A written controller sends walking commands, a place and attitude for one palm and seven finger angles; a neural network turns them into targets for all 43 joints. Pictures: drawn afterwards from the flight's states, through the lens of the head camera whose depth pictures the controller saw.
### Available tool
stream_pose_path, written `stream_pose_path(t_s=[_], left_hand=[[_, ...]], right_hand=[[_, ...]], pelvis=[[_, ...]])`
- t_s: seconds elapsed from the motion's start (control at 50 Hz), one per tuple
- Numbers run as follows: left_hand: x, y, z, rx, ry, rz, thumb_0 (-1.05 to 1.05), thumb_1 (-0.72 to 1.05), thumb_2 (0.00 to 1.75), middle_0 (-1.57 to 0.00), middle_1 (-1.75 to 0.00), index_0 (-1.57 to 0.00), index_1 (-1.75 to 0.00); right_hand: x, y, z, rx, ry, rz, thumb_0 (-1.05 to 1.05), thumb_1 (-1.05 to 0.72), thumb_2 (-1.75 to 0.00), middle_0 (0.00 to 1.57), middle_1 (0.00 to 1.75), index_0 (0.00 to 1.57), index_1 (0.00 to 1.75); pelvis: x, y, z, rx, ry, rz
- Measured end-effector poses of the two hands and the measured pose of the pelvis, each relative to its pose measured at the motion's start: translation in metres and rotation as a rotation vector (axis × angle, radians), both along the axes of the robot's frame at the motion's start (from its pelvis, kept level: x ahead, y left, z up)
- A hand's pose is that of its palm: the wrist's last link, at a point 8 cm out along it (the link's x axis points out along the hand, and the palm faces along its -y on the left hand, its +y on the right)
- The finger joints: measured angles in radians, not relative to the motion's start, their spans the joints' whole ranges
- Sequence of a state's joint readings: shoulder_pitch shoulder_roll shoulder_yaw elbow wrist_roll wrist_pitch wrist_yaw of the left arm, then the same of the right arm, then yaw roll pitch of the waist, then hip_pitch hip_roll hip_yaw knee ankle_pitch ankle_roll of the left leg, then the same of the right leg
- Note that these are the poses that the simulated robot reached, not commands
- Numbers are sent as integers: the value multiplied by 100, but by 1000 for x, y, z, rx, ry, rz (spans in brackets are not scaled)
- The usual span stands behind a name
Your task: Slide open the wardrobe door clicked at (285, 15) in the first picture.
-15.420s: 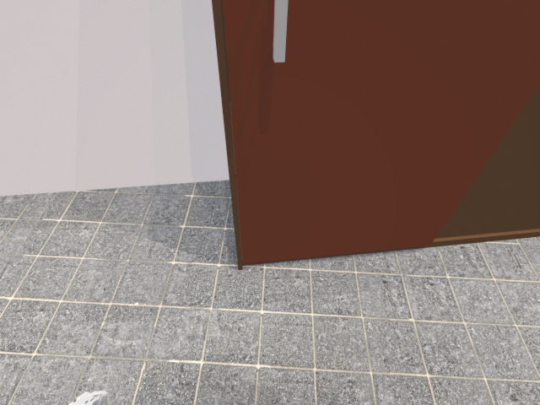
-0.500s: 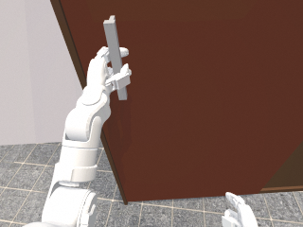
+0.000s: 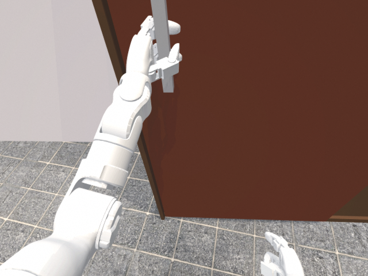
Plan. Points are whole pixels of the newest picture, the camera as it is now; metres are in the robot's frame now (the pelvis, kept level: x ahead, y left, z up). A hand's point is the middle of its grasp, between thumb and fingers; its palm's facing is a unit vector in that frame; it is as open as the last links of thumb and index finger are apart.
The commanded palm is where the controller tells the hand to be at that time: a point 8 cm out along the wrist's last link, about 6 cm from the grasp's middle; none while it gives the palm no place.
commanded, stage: step sideways, sliding the door along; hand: left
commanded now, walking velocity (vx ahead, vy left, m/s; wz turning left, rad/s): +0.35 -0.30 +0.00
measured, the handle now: (165, 40) +0.49 +0.06 +0.27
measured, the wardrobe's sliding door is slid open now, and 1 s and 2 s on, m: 0.01 0.14 0.59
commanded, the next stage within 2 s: none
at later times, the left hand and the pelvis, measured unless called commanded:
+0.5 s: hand (193, 63) +0.44 +0.01 +0.25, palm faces -0.05 -1.00 -0.04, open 6.1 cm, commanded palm +0.43 +0.00 +0.26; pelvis -0.02 -0.07 -0.01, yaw +5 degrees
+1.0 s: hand (246, 62) +0.45 -0.10 +0.25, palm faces +0.12 -0.99 -0.07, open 6.2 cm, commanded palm +0.43 -0.11 +0.25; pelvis +0.05 -0.24 -0.01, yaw +9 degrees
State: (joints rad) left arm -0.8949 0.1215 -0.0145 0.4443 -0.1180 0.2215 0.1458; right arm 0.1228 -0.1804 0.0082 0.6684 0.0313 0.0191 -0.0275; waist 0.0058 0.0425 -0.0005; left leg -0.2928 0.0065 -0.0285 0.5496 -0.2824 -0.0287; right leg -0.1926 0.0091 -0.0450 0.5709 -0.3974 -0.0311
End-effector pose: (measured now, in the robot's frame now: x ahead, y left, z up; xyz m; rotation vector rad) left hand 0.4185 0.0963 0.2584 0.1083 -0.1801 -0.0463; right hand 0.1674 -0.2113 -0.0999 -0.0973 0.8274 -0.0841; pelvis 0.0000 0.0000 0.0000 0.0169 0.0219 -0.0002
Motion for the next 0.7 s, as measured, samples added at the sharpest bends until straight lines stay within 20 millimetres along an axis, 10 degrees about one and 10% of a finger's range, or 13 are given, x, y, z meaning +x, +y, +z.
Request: stream_pose_path(t_s=[0.22, 0.32, 0.54, 0.7], left_hand=[[3, -14, -9, -5, -143, 25, -8, 73, 84, -45, -140, -17, -140], [4, -21, -9, -35, -154, 24, -7, 73, 86, -45, -140, -19, -140], [9, -40, -13, -80, -222, -31, -7, 73, 86, -45, -141, -20, -140], [8, -67, -14, -36, -239, 50, -7, 74, 87, -45, -141, -18, -140]], right_hand=[[-95, -45, -50, -13, 234, -45, 1, -90, -90, 20, 30, 20, 30], [-107, -74, -45, -104, 344, 5, 2, -91, -90, 20, 30, 20, 30], [-8, -87, -21, -91, 137, 99, 2, -91, -90, 19, 30, 20, 30], [76, -89, -5, 18, -19, 255, 1, -90, -90, 20, 30, 20, 30]], pelvis=[[-28, -34, -15, -24, -64, 23], [-24, -46, -5, 1, -78, 77], [-18, -78, -4, -13, -62, 81], [9, -145, -4, -50, -66, 86]])
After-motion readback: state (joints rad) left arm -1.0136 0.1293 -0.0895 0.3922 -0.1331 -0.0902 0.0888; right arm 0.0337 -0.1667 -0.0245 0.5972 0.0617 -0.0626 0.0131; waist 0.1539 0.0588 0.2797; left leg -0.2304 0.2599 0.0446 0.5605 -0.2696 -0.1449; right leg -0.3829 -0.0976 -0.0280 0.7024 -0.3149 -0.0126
